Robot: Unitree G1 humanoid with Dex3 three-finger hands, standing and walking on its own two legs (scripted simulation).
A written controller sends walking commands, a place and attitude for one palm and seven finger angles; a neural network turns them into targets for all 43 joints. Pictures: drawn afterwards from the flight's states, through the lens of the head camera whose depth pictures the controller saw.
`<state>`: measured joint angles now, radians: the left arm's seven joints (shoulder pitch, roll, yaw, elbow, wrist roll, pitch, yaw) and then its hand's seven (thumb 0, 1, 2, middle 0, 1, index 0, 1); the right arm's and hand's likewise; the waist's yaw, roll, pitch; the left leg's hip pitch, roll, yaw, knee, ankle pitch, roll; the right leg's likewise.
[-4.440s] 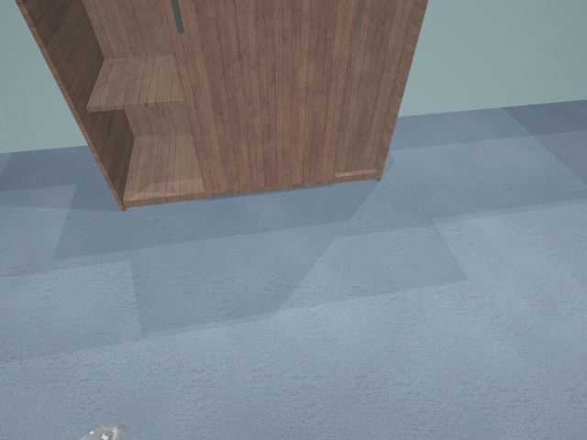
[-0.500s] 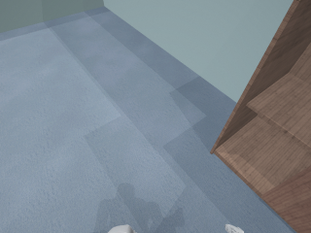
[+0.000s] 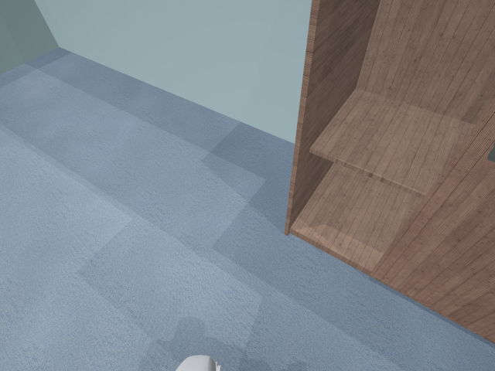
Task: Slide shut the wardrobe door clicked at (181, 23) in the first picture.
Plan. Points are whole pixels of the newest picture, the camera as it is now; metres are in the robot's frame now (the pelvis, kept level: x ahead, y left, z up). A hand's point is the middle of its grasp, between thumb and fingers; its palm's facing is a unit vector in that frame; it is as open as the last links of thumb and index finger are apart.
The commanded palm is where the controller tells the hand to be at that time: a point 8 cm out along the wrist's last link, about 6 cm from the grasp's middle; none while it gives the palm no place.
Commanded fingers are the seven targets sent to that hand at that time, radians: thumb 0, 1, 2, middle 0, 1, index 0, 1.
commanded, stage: turn to face it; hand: right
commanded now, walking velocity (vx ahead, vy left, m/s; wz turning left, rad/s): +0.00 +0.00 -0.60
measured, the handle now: out of the picture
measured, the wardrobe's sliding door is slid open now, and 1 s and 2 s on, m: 0.38 0.38 0.38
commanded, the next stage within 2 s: take the last steps up to it in 0.68 s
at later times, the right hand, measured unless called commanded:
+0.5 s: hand out of the picture -0.02 -0.14 -0.15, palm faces +0.33 +0.91 -0.25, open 7.4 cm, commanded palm none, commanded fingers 0.00 -0.90 -0.90 0.20 0.30 0.20 0.30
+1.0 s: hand out of the picture -0.09 -0.19 -0.16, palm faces +0.47 +0.85 -0.22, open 7.4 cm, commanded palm none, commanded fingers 0.00 -0.90 -0.90 0.20 0.30 0.20 0.30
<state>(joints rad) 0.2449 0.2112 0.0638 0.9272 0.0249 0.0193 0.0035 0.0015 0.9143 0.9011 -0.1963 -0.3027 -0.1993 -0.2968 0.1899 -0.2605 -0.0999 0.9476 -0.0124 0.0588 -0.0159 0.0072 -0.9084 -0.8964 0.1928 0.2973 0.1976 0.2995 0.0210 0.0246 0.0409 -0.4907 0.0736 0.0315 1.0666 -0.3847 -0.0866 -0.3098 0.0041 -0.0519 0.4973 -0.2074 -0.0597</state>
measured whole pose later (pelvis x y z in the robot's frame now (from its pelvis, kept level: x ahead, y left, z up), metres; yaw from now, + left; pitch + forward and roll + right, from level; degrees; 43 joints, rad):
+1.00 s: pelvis -0.05 +0.02 +0.01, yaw -27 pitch -1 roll +0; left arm 0.24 0.17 0.03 0.99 0.03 0.00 0.01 0.00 0.92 0.90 -0.20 -0.30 -0.20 -0.30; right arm 0.23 -0.23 -0.05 1.01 -0.02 0.04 0.00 0.01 -0.91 -0.90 0.19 0.30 0.20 0.30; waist 0.00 0.01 0.02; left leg -0.36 0.07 0.05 0.85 -0.42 -0.05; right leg -0.14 0.04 -0.02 0.40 -0.24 -0.06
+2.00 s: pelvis +0.18 -0.12 -0.01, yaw -29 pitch -1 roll -1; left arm 0.28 0.16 0.04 1.10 0.01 0.02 0.02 0.00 0.92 0.90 -0.20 -0.30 -0.20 -0.30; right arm 0.20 -0.14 -0.03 1.05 -0.02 -0.04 -0.01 0.00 -0.91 -0.90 0.19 0.30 0.20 0.30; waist 0.02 -0.05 0.02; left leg -0.29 0.03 0.13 0.58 -0.27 0.06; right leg -0.22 -0.05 -0.09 0.66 -0.48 0.02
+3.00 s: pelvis +0.16 -0.12 +0.00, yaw -29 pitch +0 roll -1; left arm 0.36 0.16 0.00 1.08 0.02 0.00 0.01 0.00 0.91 0.90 -0.19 -0.30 -0.20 -0.30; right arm 0.32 -0.15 0.00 1.08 -0.01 -0.01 -0.02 0.01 -0.91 -0.90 0.20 0.30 0.20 0.30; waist 0.01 -0.01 0.01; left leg -0.26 0.02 0.02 0.52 -0.26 0.01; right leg -0.26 -0.01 -0.06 0.47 -0.20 -0.01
